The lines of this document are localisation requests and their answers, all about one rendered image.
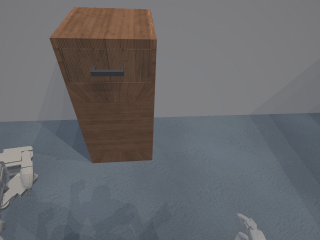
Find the robot left hand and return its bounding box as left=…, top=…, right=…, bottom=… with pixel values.
left=0, top=146, right=38, bottom=218

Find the handle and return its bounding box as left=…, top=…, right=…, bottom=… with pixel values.
left=90, top=66, right=124, bottom=77

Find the cabinet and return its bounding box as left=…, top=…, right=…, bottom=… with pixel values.
left=49, top=7, right=157, bottom=163

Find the drawer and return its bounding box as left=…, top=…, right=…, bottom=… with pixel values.
left=59, top=48, right=151, bottom=83

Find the robot right hand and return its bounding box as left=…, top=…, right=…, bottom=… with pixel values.
left=235, top=213, right=266, bottom=240

